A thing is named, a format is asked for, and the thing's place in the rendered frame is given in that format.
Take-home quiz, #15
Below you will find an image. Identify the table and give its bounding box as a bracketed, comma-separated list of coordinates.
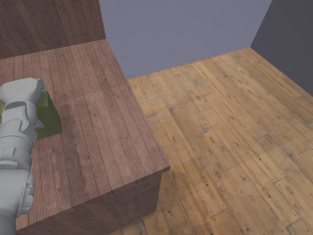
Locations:
[0, 0, 171, 235]

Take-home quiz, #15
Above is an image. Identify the robot left upper arm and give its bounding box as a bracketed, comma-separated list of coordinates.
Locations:
[0, 169, 35, 235]

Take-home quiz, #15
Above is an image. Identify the left robot hand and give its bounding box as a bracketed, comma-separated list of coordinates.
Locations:
[0, 77, 48, 130]

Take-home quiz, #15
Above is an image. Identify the left robot forearm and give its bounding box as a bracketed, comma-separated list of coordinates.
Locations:
[0, 99, 38, 172]

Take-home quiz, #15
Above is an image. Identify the sponge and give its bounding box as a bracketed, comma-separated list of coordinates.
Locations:
[0, 91, 63, 139]

